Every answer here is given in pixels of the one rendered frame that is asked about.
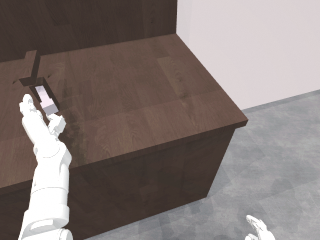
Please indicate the robot left forearm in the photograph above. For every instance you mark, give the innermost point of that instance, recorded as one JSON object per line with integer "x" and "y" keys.
{"x": 48, "y": 208}

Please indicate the left robot hand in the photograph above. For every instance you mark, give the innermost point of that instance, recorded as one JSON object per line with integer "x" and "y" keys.
{"x": 34, "y": 124}

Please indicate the left robot upper arm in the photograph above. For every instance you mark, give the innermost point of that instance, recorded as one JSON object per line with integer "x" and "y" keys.
{"x": 57, "y": 234}

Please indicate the right robot hand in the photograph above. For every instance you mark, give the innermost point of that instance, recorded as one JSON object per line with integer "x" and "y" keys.
{"x": 260, "y": 229}

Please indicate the tap lever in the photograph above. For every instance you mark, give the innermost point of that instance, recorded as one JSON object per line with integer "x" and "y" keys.
{"x": 47, "y": 104}

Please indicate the counter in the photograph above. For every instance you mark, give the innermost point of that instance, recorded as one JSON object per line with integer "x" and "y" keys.
{"x": 147, "y": 126}

